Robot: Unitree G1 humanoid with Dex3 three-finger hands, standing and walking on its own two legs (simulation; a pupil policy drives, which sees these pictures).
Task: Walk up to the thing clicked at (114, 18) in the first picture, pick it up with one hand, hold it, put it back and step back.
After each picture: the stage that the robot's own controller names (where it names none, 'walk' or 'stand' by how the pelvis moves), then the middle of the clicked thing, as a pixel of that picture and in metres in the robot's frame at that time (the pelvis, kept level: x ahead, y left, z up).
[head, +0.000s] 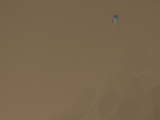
stand; (115, 20) +1.74 -0.43 -0.72
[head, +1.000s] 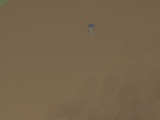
walk; (90, 29) +1.64 -0.02 -0.69
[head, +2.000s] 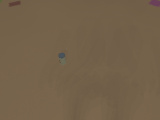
walk; (62, 58) +1.04 +0.25 -0.71
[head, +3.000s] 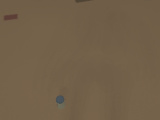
walk; (60, 102) +0.58 +0.19 -0.69
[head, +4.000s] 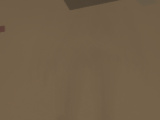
walk; out of the picture +0.31 +0.16 -0.71
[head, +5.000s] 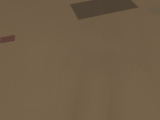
stand; out of the picture +0.25 +0.17 -0.72
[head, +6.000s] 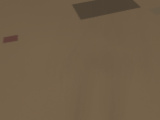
stand; out of the picture +0.26 +0.16 -0.73
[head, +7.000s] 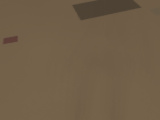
stand; out of the picture +0.25 +0.18 -0.73
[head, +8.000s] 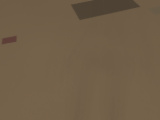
stand; out of the picture +0.25 +0.18 -0.73
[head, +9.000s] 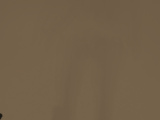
go down; out of the picture +0.27 +0.18 -0.67
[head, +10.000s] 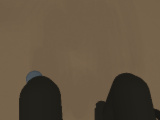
go down; (35, 80) +0.34 +0.18 -0.29
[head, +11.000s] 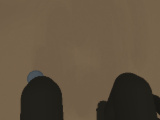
close in; (37, 80) +0.34 +0.18 -0.29
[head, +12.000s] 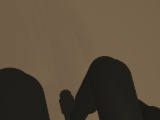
close; out of the picture +0.34 +0.21 -0.22
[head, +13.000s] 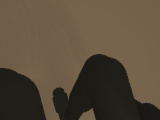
close; out of the picture +0.36 +0.24 -0.21
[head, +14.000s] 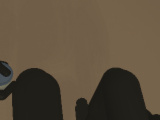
lift; out of the picture +0.30 +0.24 -0.15
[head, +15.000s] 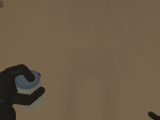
lift; (30, 91) +0.30 +0.18 +0.02
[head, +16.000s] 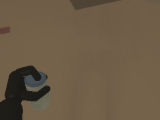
hold; (38, 91) +0.32 +0.17 +0.01
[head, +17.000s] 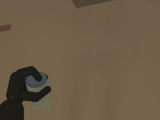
hold; (38, 91) +0.32 +0.17 +0.00
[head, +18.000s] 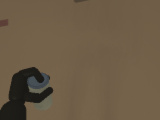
crouch; (40, 91) +0.32 +0.16 -0.01
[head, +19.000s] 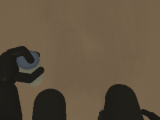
crouch; (31, 69) +0.38 +0.18 -0.09
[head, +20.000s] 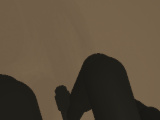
lower; out of the picture +0.40 +0.26 -0.22
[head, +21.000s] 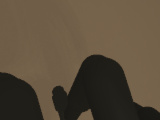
lower; out of the picture +0.39 +0.25 -0.22
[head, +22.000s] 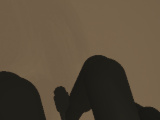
lower; out of the picture +0.38 +0.25 -0.22
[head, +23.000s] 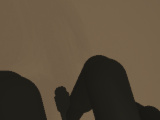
lower; out of the picture +0.38 +0.25 -0.22
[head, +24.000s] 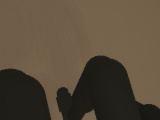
loosen; out of the picture +0.36 +0.23 -0.22
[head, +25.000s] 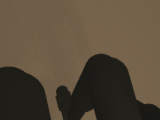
withdraw; out of the picture +0.35 +0.23 -0.22
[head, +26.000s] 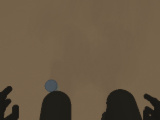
walk; (52, 87) +0.36 +0.17 -0.44
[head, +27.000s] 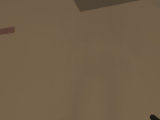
stand; out of the picture +0.29 +0.16 -0.66
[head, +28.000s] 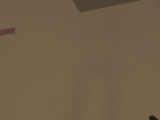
stand; out of the picture +0.30 +0.17 -0.67
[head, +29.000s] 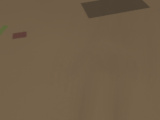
stand; out of the picture +0.31 +0.15 -0.72
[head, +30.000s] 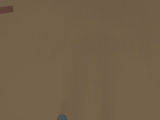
walk; out of the picture +0.33 +0.13 -0.71
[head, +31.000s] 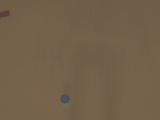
walk; (65, 101) +0.50 +0.19 -0.70
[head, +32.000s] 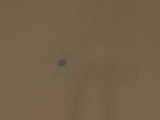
walk; (62, 66) +0.83 +0.19 -0.70
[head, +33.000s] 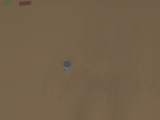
stand; (67, 67) +0.94 +0.16 -0.72
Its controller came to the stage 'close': yes
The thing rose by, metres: 0.72
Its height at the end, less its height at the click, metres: +0.00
